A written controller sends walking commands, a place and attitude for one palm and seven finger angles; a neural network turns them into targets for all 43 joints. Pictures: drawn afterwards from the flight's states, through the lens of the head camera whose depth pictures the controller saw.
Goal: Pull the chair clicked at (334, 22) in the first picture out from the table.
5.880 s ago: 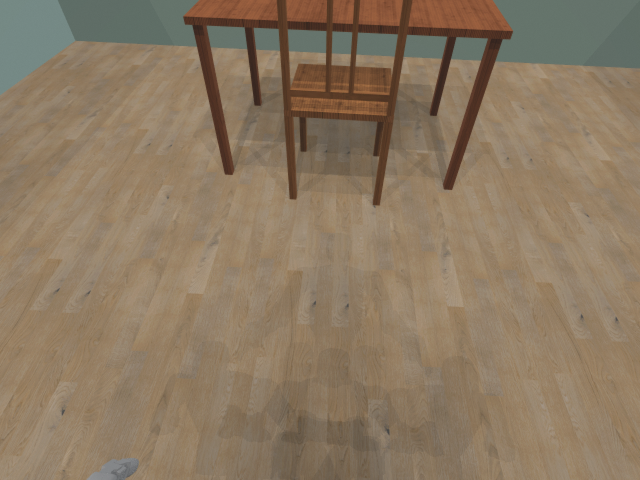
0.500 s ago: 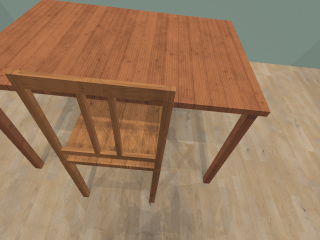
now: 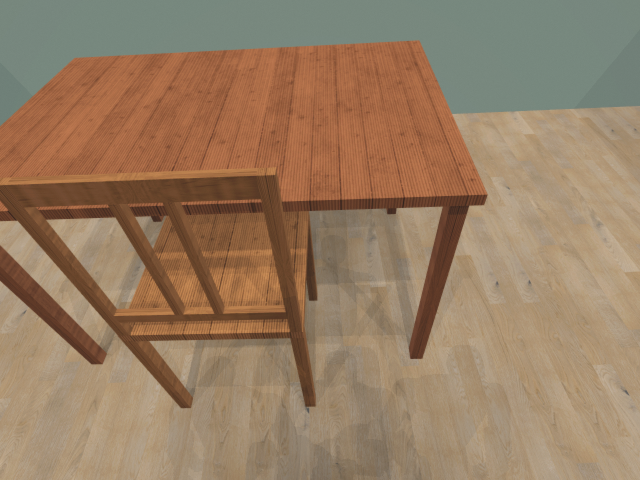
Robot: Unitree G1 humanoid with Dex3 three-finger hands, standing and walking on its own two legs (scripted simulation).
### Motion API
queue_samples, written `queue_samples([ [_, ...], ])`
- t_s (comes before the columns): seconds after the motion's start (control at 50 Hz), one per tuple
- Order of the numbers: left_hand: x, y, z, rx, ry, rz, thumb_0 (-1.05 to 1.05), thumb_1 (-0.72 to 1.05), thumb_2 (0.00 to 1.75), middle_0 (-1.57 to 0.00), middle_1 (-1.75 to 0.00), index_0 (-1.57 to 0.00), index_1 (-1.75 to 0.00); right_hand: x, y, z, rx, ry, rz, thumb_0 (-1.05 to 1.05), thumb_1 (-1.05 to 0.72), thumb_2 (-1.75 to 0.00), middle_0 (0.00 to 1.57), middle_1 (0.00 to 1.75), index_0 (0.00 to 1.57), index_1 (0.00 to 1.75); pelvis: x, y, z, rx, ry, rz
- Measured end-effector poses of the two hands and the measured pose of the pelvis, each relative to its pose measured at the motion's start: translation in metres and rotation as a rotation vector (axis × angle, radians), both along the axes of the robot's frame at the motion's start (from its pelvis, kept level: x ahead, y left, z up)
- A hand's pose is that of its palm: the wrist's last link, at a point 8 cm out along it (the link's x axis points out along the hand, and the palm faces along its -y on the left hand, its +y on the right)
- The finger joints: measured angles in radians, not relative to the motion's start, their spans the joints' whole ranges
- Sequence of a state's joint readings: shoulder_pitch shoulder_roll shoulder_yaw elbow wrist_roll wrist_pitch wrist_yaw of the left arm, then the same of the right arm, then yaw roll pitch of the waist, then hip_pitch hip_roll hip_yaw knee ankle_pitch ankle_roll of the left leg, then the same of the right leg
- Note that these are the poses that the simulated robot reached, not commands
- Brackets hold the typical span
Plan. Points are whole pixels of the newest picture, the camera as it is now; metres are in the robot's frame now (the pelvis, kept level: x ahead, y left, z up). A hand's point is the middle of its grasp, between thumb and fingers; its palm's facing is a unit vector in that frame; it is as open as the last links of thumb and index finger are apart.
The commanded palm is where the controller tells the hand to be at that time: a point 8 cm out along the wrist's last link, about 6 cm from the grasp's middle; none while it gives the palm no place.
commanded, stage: come to a stop and stand still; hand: left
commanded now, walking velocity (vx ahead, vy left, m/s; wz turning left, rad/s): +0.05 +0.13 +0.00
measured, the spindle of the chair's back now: (153, 264) +0.48 +0.36 -0.07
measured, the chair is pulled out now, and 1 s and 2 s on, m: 0.00 0.00 0.00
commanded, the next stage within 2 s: look again from close up in 0.70 s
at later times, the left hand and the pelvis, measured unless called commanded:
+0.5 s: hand out of the picture -0.03 +0.24 -0.18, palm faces +0.08 -0.98 -0.19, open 7.4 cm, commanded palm none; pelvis -0.02 +0.06 -0.01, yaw +1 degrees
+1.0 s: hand out of the picture -0.02 +0.24 -0.19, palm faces +0.03 -0.98 -0.20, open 7.4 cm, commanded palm none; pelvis -0.03 +0.07 -0.01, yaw +2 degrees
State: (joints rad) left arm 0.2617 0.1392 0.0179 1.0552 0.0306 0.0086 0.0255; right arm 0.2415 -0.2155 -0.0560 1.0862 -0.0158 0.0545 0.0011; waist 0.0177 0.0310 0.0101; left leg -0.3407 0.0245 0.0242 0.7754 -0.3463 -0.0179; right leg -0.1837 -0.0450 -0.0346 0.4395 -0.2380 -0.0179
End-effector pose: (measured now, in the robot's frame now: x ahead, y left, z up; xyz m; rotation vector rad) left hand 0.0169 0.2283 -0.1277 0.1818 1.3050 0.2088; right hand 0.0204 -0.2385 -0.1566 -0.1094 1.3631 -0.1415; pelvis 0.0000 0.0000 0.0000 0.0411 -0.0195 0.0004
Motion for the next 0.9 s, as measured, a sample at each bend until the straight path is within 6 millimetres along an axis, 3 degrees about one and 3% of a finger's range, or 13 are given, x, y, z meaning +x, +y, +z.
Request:
queue_samples([
  [0.08,-0.01,0.006,0.0,0.0,-0.002,0.031,0.01,0.93,0.89,-0.2,-0.3,-0.21,-0.3,-0.011,-0.002,0.003,-0.022,0.045,0.027,0.0,-0.91,-0.9,0.2,0.3,0.2,0.3,-0.005,0.004,0.001,-0.003,0.009,0.022],
  [0.16,-0.029,0.02,-0.003,0.001,0.023,0.065,0.0,0.92,0.89,-0.2,-0.3,-0.21,-0.3,-0.008,0.005,0.006,-0.046,0.055,0.059,0.0,-0.91,-0.9,0.19,0.3,0.2,0.3,-0.011,0.015,0.0,-0.009,0.013,0.036],
  [0.32,-0.064,0.057,-0.028,-0.04,0.123,0.096,0.0,0.91,0.89,-0.2,-0.3,-0.2,-0.3,0.01,0.05,0.011,-0.075,-0.048,0.088,0.0,-0.91,-0.9,0.19,0.3,0.2,0.3,-0.016,0.049,-0.01,-0.03,-0.003,0.033],
  [0.38,-0.064,0.062,-0.03,-0.052,0.133,0.081,0.0,0.91,0.89,-0.2,-0.3,-0.2,-0.3,0.013,0.067,0.014,-0.065,-0.062,0.086,0.0,-0.92,-0.9,0.2,0.3,0.2,0.3,-0.015,0.055,-0.007,-0.024,-0.002,0.023],
  [0.54,-0.054,0.056,-0.024,-0.076,0.116,0.046,0.0,0.91,0.89,-0.19,-0.3,-0.2,-0.3,0.01,0.077,0.009,-0.054,-0.059,0.064,0.0,-0.95,-0.9,0.2,0.3,0.21,0.3,-0.015,0.066,-0.004,-0.035,-0.004,0.021],
  [0.8,-0.04,0.054,-0.025,-0.086,0.107,0.021,0.0,0.92,0.89,-0.2,-0.3,-0.2,-0.3,-0.036,0.086,0.01,-0.034,0.061,0.033,0.0,-0.92,-0.9,0.2,0.3,0.2,0.3,-0.012,0.067,-0.001,-0.039,-0.004,0.024],
  [0.9,-0.042,0.058,-0.026,-0.059,0.085,-0.012,0.0,0.91,0.89,-0.2,-0.3,-0.2,-0.3,-0.043,0.089,0.005,-0.02,0.037,0.037,0.0,-0.91,-0.9,0.2,0.3,0.2,0.3,-0.02,0.068,-0.007,-0.049,0.001,0.031],
])
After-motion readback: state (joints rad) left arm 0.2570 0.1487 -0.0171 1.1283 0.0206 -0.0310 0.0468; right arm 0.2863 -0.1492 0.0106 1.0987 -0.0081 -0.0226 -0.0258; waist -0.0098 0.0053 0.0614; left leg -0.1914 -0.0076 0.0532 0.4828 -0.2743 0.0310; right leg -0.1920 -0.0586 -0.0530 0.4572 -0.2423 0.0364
